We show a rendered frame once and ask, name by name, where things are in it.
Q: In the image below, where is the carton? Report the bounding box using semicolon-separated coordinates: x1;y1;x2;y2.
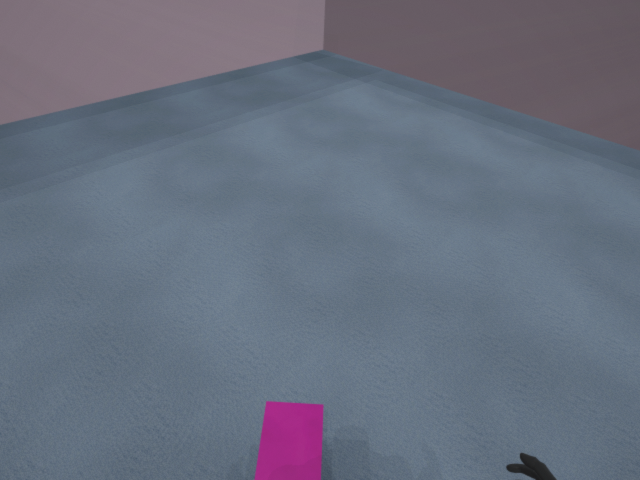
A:
255;401;323;480

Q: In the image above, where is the right robot hand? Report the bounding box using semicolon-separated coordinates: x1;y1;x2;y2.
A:
506;453;557;480

